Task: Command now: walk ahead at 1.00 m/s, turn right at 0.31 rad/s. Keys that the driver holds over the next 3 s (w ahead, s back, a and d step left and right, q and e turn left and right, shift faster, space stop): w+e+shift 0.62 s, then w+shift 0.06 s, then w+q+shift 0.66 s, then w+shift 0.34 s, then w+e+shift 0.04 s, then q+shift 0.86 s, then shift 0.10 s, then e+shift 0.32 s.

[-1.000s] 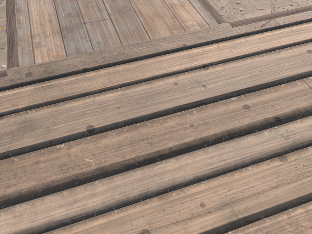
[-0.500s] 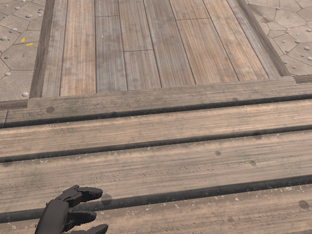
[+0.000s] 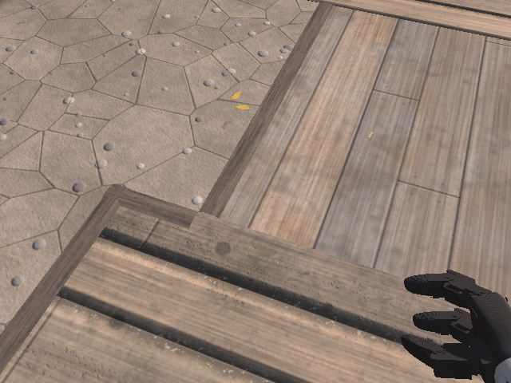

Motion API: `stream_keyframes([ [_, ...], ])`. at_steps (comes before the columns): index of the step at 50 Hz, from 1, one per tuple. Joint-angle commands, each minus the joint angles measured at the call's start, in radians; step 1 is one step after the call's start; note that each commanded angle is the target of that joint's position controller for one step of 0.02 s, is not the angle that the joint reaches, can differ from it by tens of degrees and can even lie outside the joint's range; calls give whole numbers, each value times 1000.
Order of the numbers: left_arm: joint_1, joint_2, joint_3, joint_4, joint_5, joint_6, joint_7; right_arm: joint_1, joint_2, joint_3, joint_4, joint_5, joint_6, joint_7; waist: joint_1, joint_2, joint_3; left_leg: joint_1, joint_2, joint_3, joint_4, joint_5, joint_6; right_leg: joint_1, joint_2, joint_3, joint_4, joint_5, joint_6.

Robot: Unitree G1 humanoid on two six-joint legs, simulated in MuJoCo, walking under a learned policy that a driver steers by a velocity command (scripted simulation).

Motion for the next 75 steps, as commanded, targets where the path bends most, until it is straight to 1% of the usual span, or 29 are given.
stream_keyframes([
  [1, -156, 255, 45, -86, -4, -11, 13, 374, -152, -62, 68, -12, -12, -41, -326, -100, -112, 664, -85, 34, -77, -61, 17, -320, -170, 62, 401, 1091, -142],
  [2, -158, 216, 34, -97, -4, -10, 13, 529, -216, -88, 111, -30, -13, -64, -389, -84, -203, 915, 36, -69, -56, -156, 19, -518, -117, 58, 692, 826, -132],
  [3, -78, 31, 0, -137, -6, -8, 10, 596, -307, -109, 117, -56, -23, -80, -302, 199, -346, 1125, 363, -473, -124, -440, 33, -768, -4, 69, 1097, -91, -126],
  [4, -62, 79, 11, -161, -41, 1, 14, 593, -297, -113, 99, -30, -11, -80, -292, 215, -459, 1095, 466, -826, -332, -571, 72, -875, 29, 147, 1284, -84, -142],
  [7, -241, 77, 18, -154, -10, 29, 0, 397, -113, -81, 128, -6, -27, -71, -193, 29, -37, 689, 289, -384, -410, -283, 39, -910, -92, 126, 1185, 133, -128],
  [13, -393, -8, 10, -224, 18, 97, -38, 442, -37, -68, 217, 37, -73, -66, -114, 69, 95, 556, 228, 15, -523, 93, -2, -970, -142, 79, 1085, 252, -106],
  [20, -579, 29, -5, -300, 9, 85, -76, 493, -149, -85, 255, 31, -69, -100, -96, 25, 106, 666, 169, 283, -468, 847, -79, -711, 19, -156, 615, 467, -196],
  [22, -401, 89, 15, -258, 5, 88, -61, 466, -223, -105, 240, 21, -38, -118, 14, 85, -12, 737, 208, 272, -207, 1163, -87, -526, 86, -162, 611, 347, -226],
  [24, -20, 180, 67, -145, 6, 88, -28, 383, -249, -116, 205, 6, -3, -115, 178, 61, -180, 571, 218, 227, 343, 1012, -58, -99, 118, -58, 554, 196, -280],
  [25, -70, 233, 97, -140, -15, 100, -3, 366, -169, -101, 190, 6, -5, -90, 115, -136, -102, 319, 30, 222, 735, 108, -85, -15, 54, 100, 475, 116, -316],
  [26, -194, 356, 113, -189, 27, 115, -1, 485, -70, -68, 83, 16, -25, -79, -78, -333, -185, -116, -89, 79, 1071, -448, -139, 222, -191, 671, 359, 124, -514],
  [27, -181, 335, 120, -226, 14, 116, 4, 388, -115, -60, 48, 10, -55, -84, -7, -136, -263, -207, -49, -100, 1052, -372, -118, 229, -245, 885, 159, -76, -538],
  [29, -223, 227, 95, -187, 5, 99, 17, 307, -125, -55, 48, 1, -70, -85, -98, 88, -5, -145, 49, -108, 805, -276, -106, -109, -186, 738, 68, -33, -412],
  [32, -282, 167, 67, -200, -7, 52, 23, 360, -91, -40, 56, -32, -7, -82, -198, 59, 37, 36, 108, -94, 624, -300, -150, -415, -80, 525, 69, 186, -387],
  [38, -174, 129, 55, -161, -22, -4, 2, 86, -21, -8, -17, 11, -3, -43, -65, 7, 109, 139, 98, 49, 48, 229, -94, -451, 17, 260, -46, 526, -244],
  [43, -126, 175, 51, -115, 5, -16, 21, 47, -79, -33, -6, 30, -10, -41, -48, -57, 55, 143, -10, 111, -134, 223, 5, -63, -78, 141, -13, 1018, -157],
  [46, -177, 221, 59, -116, 54, 13, 55, 328, -157, -71, 81, 40, -2, -51, -212, -147, -105, 369, -123, 107, -97, 2, 53, 39, -143, 83, 352, 1491, -114],
  [48, -316, 202, 53, -166, 62, 27, 65, 758, -234, -115, 205, 33, 15, -73, -428, -57, -240, 810, -16, -42, -66, -202, 133, -292, -71, 7, 1051, 1153, -102],
  [49, -194, 59, 20, -218, 0, 6, 31, 698, -321, -141, 219, 16, 21, -67, -242, 381, -293, 1132, 253, -721, -217, -365, 350, -840, 155, 46, 1461, 15, -2],
  [50, -265, 112, 5, -233, 27, -14, 35, 583, -238, -136, 180, 27, 26, -53, -266, 146, -274, 1106, 266, -905, -372, -452, 364, -998, 108, 167, 1484, -14, -37],
  [52, -413, 126, -6, -277, 37, -34, 24, 535, -143, -115, 198, 32, 22, -55, -211, -112, -61, 778, 202, -670, -426, -355, 268, -941, -5, 181, 1283, 95, -57],
  [56, -428, 75, -37, -332, 79, 30, 8, 531, -150, -107, 225, 41, -10, -65, -103, -52, 69, 427, 64, -483, -491, -228, 232, -846, -68, 132, 1047, 34, -10],
  [60, -667, 50, -63, -431, 44, 28, -13, 542, -168, -122, 213, 50, -20, -60, -167, -8, 137, 253, -22, -377, -562, -34, 179, -709, -59, 49, 634, 337, 29],
  [66, -722, 74, -53, -461, 27, 17, 4, 611, -201, -143, 231, 58, -11, -72, -222, 39, 29, 537, 3, -410, -374, 427, 84, -554, 23, 56, 361, 429, -6],
  [69, -308, 187, 7, -354, 31, 1, 45, 539, -247, -150, 220, 43, -26, -70, -6, 31, -222, 465, -29, -357, 140, 539, 33, -67, -28, 99, 386, 225, -64],
  [70, -78, 252, 35, -319, 57, -1, 66, 524, -120, -117, 194, 33, -41, -74, 60, -103, -371, 322, -70, -275, 470, 85, 43, 154, -268, 342, 396, -116, -101],
  [71, -155, 333, 58, -304, 65, 8, 54, 673, -33, -83, 146, 85, -37, -67, -76, -469, -499, 40, -164, -167, 733, -400, 1, 306, -486, 956, 182, -303, -249],
  [73, -293, 126, 33, -315, 45, 15, 34, 470, -122, -87, 178, 30, -13, -70, -48, -110, -183, -106, -33, -139, 716, -220, 13, 56, -352, 716, 153, -295, -229],
  [75, -267, 90, 25, -251, 51, 6, 30, 347, -90, -79, 135, 8, -7, -47, -71, -32, -45, -77, 2, -144, 631, -220, 4, -139, -275, 504, 127, 30, -212],
])
Next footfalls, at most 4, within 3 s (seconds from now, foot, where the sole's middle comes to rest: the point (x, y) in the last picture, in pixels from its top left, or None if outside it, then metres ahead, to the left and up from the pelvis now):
0.04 left None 0.23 0.11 -0.76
0.50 right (354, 332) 0.62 -0.14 -0.76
0.96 left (394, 205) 1.06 -0.26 -0.76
1.38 right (482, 143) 1.38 -0.58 -0.76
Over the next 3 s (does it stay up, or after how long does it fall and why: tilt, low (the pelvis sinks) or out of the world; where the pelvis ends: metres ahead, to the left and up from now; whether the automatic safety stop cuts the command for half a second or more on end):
stays up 1.89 -0.42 0.01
